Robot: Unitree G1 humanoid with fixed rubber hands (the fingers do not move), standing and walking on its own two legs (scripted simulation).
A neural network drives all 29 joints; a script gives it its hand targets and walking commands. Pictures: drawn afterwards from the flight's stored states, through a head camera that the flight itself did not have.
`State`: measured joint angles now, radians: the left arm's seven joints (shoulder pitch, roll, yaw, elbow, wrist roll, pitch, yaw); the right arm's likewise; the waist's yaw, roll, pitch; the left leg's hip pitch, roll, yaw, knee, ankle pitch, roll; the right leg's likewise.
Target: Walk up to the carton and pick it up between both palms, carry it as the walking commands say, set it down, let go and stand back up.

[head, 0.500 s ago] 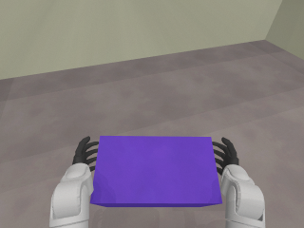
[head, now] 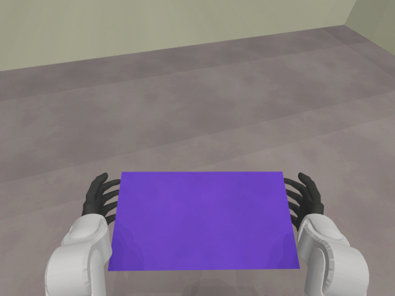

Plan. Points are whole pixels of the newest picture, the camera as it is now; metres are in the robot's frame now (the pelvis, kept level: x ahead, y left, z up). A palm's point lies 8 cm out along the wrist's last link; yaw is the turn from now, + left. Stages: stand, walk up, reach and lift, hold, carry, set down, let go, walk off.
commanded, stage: carry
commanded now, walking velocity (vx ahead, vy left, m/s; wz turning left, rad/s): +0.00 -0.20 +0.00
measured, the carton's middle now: (201, 225) +0.26 -0.01 +0.01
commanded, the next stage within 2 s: none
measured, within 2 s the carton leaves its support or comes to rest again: neither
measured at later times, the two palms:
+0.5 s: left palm (162, 227) +0.23 +0.06 +0.08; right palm (373, 230) +0.22 -0.30 +0.08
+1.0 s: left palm (252, 245) +0.19 -0.08 +0.09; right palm out of the picture +0.18 -0.44 +0.08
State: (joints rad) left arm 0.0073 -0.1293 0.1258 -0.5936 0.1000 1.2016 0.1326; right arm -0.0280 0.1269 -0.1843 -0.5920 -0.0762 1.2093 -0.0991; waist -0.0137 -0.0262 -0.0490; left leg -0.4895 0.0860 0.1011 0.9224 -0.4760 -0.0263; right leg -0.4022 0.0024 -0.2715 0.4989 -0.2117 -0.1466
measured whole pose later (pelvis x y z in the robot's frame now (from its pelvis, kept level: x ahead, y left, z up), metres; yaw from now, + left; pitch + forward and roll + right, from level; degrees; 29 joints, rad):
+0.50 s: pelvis -0.01 -0.11 -0.01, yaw +1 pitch +4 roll -1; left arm -0.01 -0.13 0.10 -0.53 0.10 1.19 0.15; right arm -0.02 0.13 -0.20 -0.57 -0.10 1.21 -0.10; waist 0.00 0.04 -0.07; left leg -0.46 0.18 0.04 0.94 -0.60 -0.09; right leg -0.41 -0.07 -0.13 0.60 -0.27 0.02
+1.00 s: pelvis -0.04 -0.25 +0.00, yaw -1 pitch +4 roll +1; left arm 0.00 -0.13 0.11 -0.52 0.12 1.22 0.13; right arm -0.01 0.13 -0.19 -0.55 -0.11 1.22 -0.10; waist -0.01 0.04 -0.07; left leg -0.50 0.13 0.09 0.91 -0.53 -0.06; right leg -0.36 -0.08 -0.14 0.54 -0.24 -0.01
